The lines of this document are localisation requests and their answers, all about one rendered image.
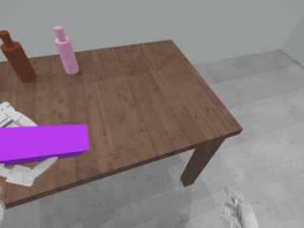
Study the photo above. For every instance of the left robot hand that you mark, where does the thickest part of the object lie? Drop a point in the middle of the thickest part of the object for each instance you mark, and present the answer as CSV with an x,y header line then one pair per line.
x,y
20,174

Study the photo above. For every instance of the sponge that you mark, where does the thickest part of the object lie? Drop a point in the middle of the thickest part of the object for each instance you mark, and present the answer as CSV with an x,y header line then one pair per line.
x,y
26,144

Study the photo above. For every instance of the right robot hand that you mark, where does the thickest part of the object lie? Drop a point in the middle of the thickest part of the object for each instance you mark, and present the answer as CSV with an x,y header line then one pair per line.
x,y
241,217

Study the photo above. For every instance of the table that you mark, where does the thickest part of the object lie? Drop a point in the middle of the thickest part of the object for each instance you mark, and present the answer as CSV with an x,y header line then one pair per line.
x,y
142,103

